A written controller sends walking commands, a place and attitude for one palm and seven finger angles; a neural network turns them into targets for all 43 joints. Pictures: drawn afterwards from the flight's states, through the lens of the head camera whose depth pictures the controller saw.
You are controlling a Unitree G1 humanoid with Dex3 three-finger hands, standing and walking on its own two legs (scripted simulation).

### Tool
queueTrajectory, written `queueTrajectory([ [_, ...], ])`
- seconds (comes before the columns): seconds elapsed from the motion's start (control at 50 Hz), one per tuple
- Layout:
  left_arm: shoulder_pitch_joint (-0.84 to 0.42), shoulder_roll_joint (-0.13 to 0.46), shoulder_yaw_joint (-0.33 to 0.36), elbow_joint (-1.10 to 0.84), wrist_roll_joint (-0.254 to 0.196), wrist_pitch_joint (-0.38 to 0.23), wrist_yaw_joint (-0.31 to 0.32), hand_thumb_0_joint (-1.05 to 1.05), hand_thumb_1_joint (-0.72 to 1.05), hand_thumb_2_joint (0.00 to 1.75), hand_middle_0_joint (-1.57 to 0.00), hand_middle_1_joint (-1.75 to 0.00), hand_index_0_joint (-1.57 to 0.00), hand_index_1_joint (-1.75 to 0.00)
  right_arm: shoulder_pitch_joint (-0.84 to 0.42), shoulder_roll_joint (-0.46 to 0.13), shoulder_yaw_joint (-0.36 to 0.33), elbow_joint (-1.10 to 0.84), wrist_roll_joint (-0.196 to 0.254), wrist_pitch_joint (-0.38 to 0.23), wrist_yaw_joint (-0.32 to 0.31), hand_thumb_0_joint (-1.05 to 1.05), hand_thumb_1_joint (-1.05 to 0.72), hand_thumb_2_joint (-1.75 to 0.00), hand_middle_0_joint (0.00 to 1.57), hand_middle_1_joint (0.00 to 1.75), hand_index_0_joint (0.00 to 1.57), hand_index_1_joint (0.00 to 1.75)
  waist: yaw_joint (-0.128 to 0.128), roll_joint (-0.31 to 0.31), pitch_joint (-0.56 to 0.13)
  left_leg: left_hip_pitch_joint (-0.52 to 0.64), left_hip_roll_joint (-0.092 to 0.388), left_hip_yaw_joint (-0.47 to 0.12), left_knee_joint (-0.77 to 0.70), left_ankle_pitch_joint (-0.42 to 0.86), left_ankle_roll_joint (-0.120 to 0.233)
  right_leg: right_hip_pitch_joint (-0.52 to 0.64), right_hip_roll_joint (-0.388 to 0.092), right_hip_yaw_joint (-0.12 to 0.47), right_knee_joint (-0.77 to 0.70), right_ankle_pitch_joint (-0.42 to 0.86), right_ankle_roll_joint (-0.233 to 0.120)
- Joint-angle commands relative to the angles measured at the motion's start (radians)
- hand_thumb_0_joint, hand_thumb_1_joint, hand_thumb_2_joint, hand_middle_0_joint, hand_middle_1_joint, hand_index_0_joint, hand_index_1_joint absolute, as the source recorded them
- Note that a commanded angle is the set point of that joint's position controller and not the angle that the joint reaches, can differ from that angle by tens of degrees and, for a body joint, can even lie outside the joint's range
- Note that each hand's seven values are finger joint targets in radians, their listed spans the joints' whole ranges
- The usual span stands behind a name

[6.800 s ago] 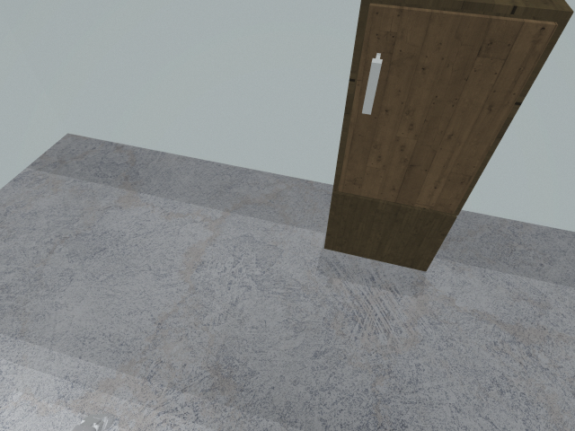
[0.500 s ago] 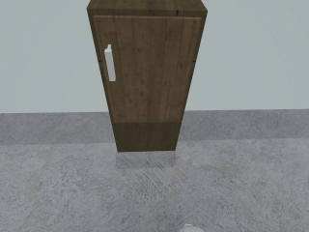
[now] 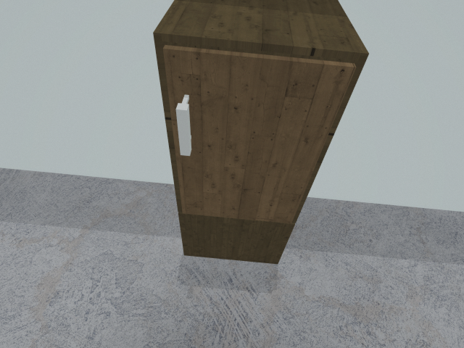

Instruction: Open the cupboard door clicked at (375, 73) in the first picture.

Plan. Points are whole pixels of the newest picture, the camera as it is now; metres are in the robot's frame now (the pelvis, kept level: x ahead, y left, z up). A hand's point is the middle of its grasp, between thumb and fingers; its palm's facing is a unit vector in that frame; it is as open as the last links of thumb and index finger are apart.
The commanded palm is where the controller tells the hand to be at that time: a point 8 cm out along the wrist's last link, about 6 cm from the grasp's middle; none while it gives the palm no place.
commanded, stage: come to a stop and stand still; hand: left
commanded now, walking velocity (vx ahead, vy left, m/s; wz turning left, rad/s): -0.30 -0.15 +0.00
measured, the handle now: (186, 125) +0.58 +0.16 +0.05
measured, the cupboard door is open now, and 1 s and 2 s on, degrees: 0 0 0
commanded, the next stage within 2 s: look again from close up in 1.14 s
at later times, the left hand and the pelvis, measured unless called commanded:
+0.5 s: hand out of the picture +0.04 +0.14 -0.16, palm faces +0.00 -0.97 -0.26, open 7.4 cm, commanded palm none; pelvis -0.01 -0.04 +0.00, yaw -2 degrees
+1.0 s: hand out of the picture -0.03 +0.14 -0.17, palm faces -0.03 -0.98 -0.21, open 7.4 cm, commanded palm none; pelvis -0.03 -0.03 +0.01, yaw -2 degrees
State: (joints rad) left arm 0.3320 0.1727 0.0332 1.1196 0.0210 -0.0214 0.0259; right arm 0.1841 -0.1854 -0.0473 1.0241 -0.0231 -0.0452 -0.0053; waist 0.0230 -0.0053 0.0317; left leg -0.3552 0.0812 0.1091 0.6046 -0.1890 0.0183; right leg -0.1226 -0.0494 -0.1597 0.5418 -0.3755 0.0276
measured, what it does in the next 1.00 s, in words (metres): steps on the spot: right foot, then left foot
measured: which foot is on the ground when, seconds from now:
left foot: down 0.00-0.38, up 0.40-0.62, down 0.64-1.00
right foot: down 0.00-0.00, up 0.02-0.36, down 0.38-1.00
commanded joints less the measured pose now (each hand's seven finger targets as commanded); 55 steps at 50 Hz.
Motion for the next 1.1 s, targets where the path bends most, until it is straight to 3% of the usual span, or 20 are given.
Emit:
queueTrajectory([
  [0.0, 0.080, 0.041, -0.010, -0.021, -0.016, 0.024, 0.014, 0.00, 0.90, 0.90, -0.20, -0.30, -0.20, -0.30, 0.126, -0.145, 0.001, 0.024, 0.004, 0.010, -0.036, 0.00, -0.90, -0.90, 0.20, 0.30, 0.20, 0.30, -0.035, 0.271, -0.061, 0.235, 0.298, -0.300, -0.297, 0.631, 0.120, -0.162, -0.022, 0.086, 0.197, -0.192, 0.013],
  [0.1, 0.037, 0.067, 0.007, -0.056, -0.008, 0.048, 0.007, 0.00, 0.90, 0.90, -0.20, -0.30, -0.20, -0.30, 0.044, -0.173, -0.029, -0.001, 0.010, 0.037, -0.053, 0.00, -0.90, -0.90, 0.20, 0.30, 0.20, 0.30, -0.038, 0.130, -0.091, 0.326, 0.300, -0.190, -0.219, 0.840, 0.176, -0.280, -0.036, 0.130, 0.355, -0.152, 0.013],
  [0.2, 0.006, 0.047, 0.031, -0.115, -0.002, 0.063, 0.003, 0.00, 0.90, 0.90, -0.20, -0.30, -0.20, -0.30, 0.000, -0.156, -0.049, -0.032, 0.003, 0.053, -0.041, 0.00, -0.90, -0.90, 0.20, 0.30, 0.20, 0.30, -0.033, 0.135, -0.134, 0.252, 0.269, -0.131, -0.230, 0.583, 0.164, -0.284, -0.016, 0.131, 0.419, -0.112, 0.015],
  [0.28, 0.042, 0.029, 0.028, -0.120, -0.001, 0.052, 0.004, 0.00, 0.90, 0.90, -0.20, -0.30, -0.20, -0.30, -0.052, -0.137, -0.048, -0.049, -0.002, 0.058, -0.025, 0.00, -0.90, -0.90, 0.20, 0.30, 0.20, 0.30, -0.006, 0.197, -0.094, 0.105, 0.230, -0.144, -0.256, 0.222, 0.129, -0.143, -0.010, 0.090, 0.183, -0.037, -0.002],
  [0.32, 0.098, 0.044, 0.026, -0.097, 0.004, 0.043, 0.005, 0.00, 0.90, 0.90, -0.20, -0.30, -0.20, -0.30, -0.057, -0.126, -0.047, -0.052, 0.005, 0.066, -0.017, 0.00, -0.90, -0.90, 0.20, 0.30, 0.20, 0.30, 0.021, 0.120, -0.083, 0.009, 0.166, -0.117, -0.203, -0.033, 0.072, -0.018, -0.004, 0.068, -0.028, 0.131, 0.000],
  [0.34, 0.095, 0.091, 0.028, -0.102, 0.013, 0.034, 0.008, 0.00, 0.90, 0.90, -0.20, -0.30, -0.20, -0.30, -0.041, -0.078, -0.042, -0.056, 0.012, 0.071, -0.012, 0.00, -0.90, -0.90, 0.20, 0.30, 0.20, 0.30, 0.019, -0.033, -0.046, -0.039, 0.080, -0.066, -0.092, -0.170, 0.016, -0.030, -0.078, 0.168, -0.177, 0.133, -0.018],
  [0.36, 0.015, 0.163, 0.030, -0.130, 0.018, 0.024, 0.009, 0.00, 0.90, 0.90, -0.20, -0.30, -0.20, -0.30, -0.017, -0.008, -0.027, -0.077, 0.019, 0.080, -0.004, 0.00, -0.90, -0.90, 0.20, 0.30, 0.20, 0.30, -0.022, -0.233, 0.010, -0.087, -0.018, -0.014, 0.030, -0.280, -0.041, -0.140, -0.267, 0.406, -0.309, 0.049, -0.097],
  [0.38, -0.039, 0.201, 0.030, -0.165, 0.013, 0.031, 0.007, 0.00, 0.90, 0.90, -0.20, -0.30, -0.20, -0.30, -0.044, -0.024, -0.024, -0.089, 0.015, 0.090, 0.003, 0.00, -0.90, -0.90, 0.20, 0.30, 0.20, 0.30, -0.004, -0.173, 0.039, -0.006, -0.024, -0.065, 0.138, -0.323, -0.035, -0.305, -0.322, 0.421, -0.375, -0.081, -0.160],
  [0.42, -0.112, 0.182, 0.035, -0.174, 0.012, 0.028, 0.010, 0.00, 0.90, 0.90, -0.20, -0.30, -0.20, -0.30, -0.032, -0.046, -0.031, -0.072, 0.007, 0.106, 0.001, 0.00, -0.90, -0.90, 0.20, 0.30, 0.20, 0.30, -0.013, -0.280, 0.087, -0.034, -0.031, -0.119, 0.293, -0.277, -0.015, -0.377, -0.268, 0.423, -0.400, -0.201, -0.167],
  [0.48, -0.153, 0.136, 0.025, -0.171, 0.008, 0.022, 0.009, 0.00, 0.90, 0.90, -0.20, -0.30, -0.20, -0.30, 0.067, -0.042, -0.025, -0.015, 0.009, 0.085, 0.000, 0.00, -0.90, -0.90, 0.20, 0.30, 0.20, 0.30, -0.048, -0.157, 0.041, -0.021, -0.028, -0.097, 0.304, -0.207, -0.022, -0.264, -0.193, 0.275, -0.314, 0.028, -0.157],
  [0.56, -0.061, 0.132, 0.027, -0.120, -0.001, 0.014, 0.009, 0.00, 0.90, 0.90, -0.20, -0.30, -0.20, -0.30, 0.083, -0.011, -0.001, 0.004, 0.010, 0.062, -0.016, 0.00, -0.90, -0.90, 0.20, 0.30, 0.20, 0.30, -0.010, -0.109, -0.023, 0.053, -0.030, -0.072, -0.016, -0.189, -0.037, -0.089, -0.188, 0.270, -0.213, 0.294, -0.174],
  [0.6, -0.070, 0.107, 0.017, -0.103, -0.014, 0.014, 0.008, 0.00, 0.90, 0.90, -0.20, -0.30, -0.20, -0.30, 0.151, -0.015, 0.012, 0.041, 0.012, 0.045, -0.022, 0.00, -0.90, -0.90, 0.20, 0.30, 0.20, 0.30, -0.028, -0.035, -0.048, 0.192, -0.005, -0.123, -0.220, 0.035, -0.024, -0.116, -0.137, 0.223, -0.147, 0.291, -0.108],
  [0.62, -0.052, 0.078, 0.010, -0.098, -0.020, 0.015, 0.005, 0.00, 0.90, 0.90, -0.20, -0.30, -0.20, -0.30, 0.138, -0.042, 0.015, 0.047, 0.007, 0.033, -0.026, 0.00, -0.90, -0.90, 0.20, 0.30, 0.20, 0.30, -0.004, 0.043, -0.038, 0.190, 0.062, -0.198, -0.249, 0.146, 0.002, -0.124, -0.077, 0.188, -0.132, 0.277, -0.068],
  [0.68, -0.066, 0.072, 0.005, -0.065, -0.017, 0.022, 0.005, 0.00, 0.90, 0.90, -0.20, -0.30, -0.20, -0.30, 0.104, -0.062, 0.018, 0.066, 0.010, 0.022, -0.033, 0.00, -0.90, -0.90, 0.20, 0.30, 0.20, 0.30, 0.012, 0.167, -0.030, 0.097, 0.087, -0.206, -0.292, 0.171, 0.016, -0.001, -0.046, 0.134, -0.119, 0.266, -0.030],
  [0.74, -0.044, 0.074, -0.003, -0.031, -0.017, 0.018, 0.003, 0.00, 0.90, 0.90, -0.20, -0.30, -0.20, -0.30, 0.120, -0.042, 0.022, 0.080, 0.012, 0.024, -0.033, 0.00, -0.90, -0.90, 0.20, 0.30, 0.20, 0.30, 0.007, 0.079, -0.026, 0.111, 0.056, -0.169, -0.299, 0.063, 0.002, 0.014, -0.062, 0.151, -0.164, 0.278, -0.038],
  [0.76, 0.053, 0.106, -0.014, -0.006, -0.008, 0.004, 0.050, 0.00, 0.90, 0.90, -0.20, -0.30, -0.20, -0.30, 0.041, -0.086, 0.017, 0.006, 0.021, 0.014, -0.024, 0.00, -0.90, -0.90, 0.20, 0.30, 0.20, 0.30, 0.031, 0.054, 0.033, 0.088, 0.037, -0.087, -0.080, 0.064, -0.031, -0.064, -0.122, 0.216, -0.135, 0.557, -0.053],
  [0.78, 0.012, 0.139, -0.013, -0.024, -0.005, -0.016, 0.040, 0.00, 0.90, 0.90, -0.20, -0.30, -0.20, -0.30, 0.083, -0.051, 0.030, -0.023, 0.020, 0.026, -0.017, 0.00, -0.90, -0.90, 0.20, 0.30, 0.20, 0.30, -0.030, 0.025, 0.010, 0.091, 0.003, -0.078, -0.097, -0.013, -0.036, -0.054, -0.161, 0.208, -0.129, 0.646, -0.079],
  [0.82, -0.019, 0.106, -0.017, -0.056, -0.006, -0.012, 0.026, 0.00, 0.90, 0.90, -0.20, -0.30, -0.20, -0.30, 0.208, -0.031, 0.027, 0.000, 0.009, 0.017, -0.020, 0.00, -0.90, -0.90, 0.20, 0.30, 0.20, 0.30, -0.053, -0.008, -0.148, 0.153, 0.006, -0.114, -0.129, 0.032, -0.011, -0.017, -0.118, 0.179, -0.066, 0.434, -0.084],
  [0.88, -0.037, 0.083, -0.022, -0.066, -0.003, 0.007, 0.013, 0.00, 0.90, 0.90, -0.20, -0.30, -0.20, -0.30, 0.179, -0.042, 0.030, -0.010, 0.007, 0.024, -0.021, 0.00, -0.90, -0.90, 0.20, 0.30, 0.20, 0.30, -0.037, 0.020, 0.042, 0.059, 0.028, -0.156, -0.209, -0.045, 0.009, -0.128, -0.062, 0.163, -0.116, 0.107, -0.064],
  [1.08, 0.022, 0.060, -0.025, -0.060, -0.005, -0.002, 0.006, 0.00, 0.90, 0.90, -0.20, -0.30, -0.20, -0.30, 0.190, -0.057, 0.033, -0.008, 0.009, 0.013, -0.020, 0.00, -0.90, -0.90, 0.20, 0.30, 0.20, 0.30, -0.029, 0.002, 0.062, 0.041, 0.012, -0.171, -0.280, -0.117, 0.019, -0.106, -0.057, 0.173, -0.136, 0.127, -0.056],
])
